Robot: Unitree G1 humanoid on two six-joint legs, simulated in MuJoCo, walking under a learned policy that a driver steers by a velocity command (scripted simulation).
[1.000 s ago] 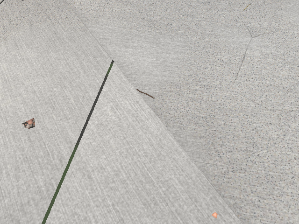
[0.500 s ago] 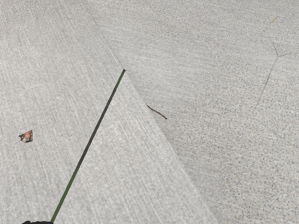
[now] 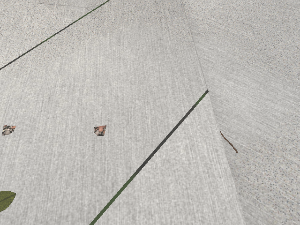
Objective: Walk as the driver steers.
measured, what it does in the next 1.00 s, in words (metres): walks ahead, turning left: left foot, then right foot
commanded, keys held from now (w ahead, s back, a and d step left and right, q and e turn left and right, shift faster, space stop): w+q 1.00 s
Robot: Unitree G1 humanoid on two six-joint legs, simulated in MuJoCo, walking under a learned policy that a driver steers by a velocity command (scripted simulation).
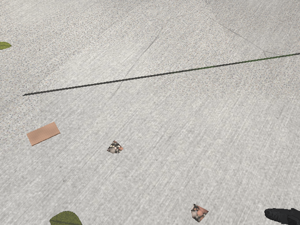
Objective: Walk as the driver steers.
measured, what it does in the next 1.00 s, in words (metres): walks ahead, turning left: left foot, then right foot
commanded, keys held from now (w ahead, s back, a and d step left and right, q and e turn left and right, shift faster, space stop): w+q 0.18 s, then q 0.66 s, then w+q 0.16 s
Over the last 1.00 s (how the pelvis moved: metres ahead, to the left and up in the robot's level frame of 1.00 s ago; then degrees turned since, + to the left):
0.44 0.17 -0.02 35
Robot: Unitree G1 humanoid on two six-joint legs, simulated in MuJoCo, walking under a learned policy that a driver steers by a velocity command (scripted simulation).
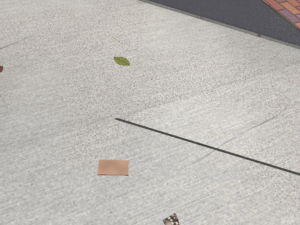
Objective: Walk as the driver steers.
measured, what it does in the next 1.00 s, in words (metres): walks ahead, turning left: right foot, then left foot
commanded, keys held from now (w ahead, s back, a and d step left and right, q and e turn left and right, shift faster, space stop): w+q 0.06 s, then w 0.20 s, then no key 0.30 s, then q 0.44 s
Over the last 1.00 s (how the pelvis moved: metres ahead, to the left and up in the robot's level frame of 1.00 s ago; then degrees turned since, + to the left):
0.31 0.05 0.01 36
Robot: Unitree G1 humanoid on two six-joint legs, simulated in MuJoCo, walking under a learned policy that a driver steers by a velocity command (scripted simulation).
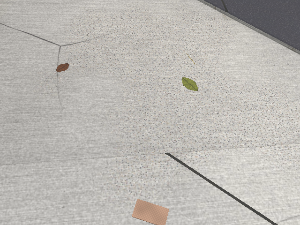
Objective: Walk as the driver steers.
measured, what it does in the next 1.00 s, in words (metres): walks ahead, turning left: right foot, then left foot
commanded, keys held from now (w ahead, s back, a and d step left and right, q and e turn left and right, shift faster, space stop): q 0.30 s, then w+q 0.70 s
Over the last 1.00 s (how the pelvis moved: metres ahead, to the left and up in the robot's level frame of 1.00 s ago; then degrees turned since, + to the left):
0.28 0.03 0.01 18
